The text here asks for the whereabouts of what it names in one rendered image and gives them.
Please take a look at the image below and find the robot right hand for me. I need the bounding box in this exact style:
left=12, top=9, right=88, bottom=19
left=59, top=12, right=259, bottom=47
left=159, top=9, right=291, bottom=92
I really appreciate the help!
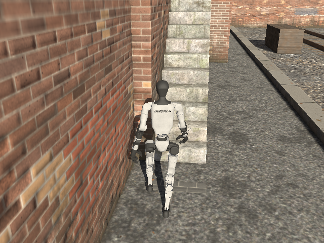
left=176, top=135, right=188, bottom=144

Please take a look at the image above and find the right robot shin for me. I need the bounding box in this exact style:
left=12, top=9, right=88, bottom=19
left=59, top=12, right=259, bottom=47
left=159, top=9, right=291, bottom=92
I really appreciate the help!
left=165, top=176, right=174, bottom=211

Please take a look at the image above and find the robot head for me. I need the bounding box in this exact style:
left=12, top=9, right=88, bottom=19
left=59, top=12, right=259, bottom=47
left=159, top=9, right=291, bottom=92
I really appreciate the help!
left=154, top=80, right=171, bottom=105

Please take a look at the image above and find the robot left forearm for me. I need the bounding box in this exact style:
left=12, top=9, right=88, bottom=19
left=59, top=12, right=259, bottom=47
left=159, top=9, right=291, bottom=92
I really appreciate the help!
left=132, top=124, right=144, bottom=150

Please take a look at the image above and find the robot left upper arm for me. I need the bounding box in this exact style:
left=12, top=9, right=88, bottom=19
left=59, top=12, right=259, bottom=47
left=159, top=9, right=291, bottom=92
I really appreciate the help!
left=139, top=102, right=152, bottom=131

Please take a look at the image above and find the robot right upper arm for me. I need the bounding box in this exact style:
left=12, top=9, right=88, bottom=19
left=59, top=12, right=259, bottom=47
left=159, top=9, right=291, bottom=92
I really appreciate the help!
left=173, top=102, right=186, bottom=129

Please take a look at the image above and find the robot right forearm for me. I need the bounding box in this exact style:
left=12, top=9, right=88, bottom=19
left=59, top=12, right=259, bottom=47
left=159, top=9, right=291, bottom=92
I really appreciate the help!
left=180, top=122, right=188, bottom=137

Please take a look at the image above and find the robot left hand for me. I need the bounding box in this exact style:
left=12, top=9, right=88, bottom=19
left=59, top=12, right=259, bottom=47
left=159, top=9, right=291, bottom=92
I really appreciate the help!
left=131, top=149, right=142, bottom=164

